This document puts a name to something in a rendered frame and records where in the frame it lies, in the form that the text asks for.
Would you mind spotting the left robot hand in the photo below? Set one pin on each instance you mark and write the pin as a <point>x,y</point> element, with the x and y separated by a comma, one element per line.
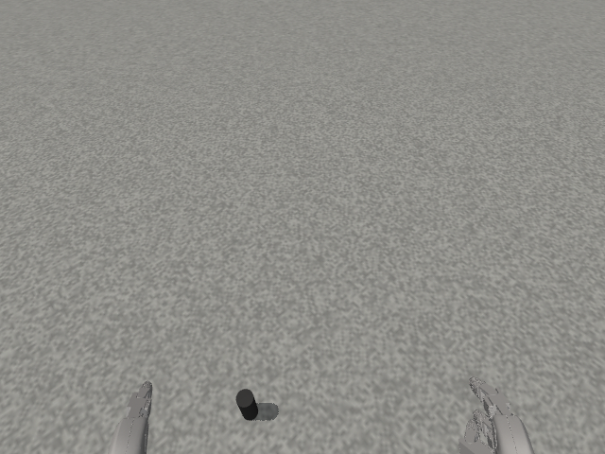
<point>130,436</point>

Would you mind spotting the can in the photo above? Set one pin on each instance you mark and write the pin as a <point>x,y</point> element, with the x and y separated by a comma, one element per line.
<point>247,405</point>

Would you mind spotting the right robot hand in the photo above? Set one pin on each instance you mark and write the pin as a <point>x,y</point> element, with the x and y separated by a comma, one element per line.
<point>505,432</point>

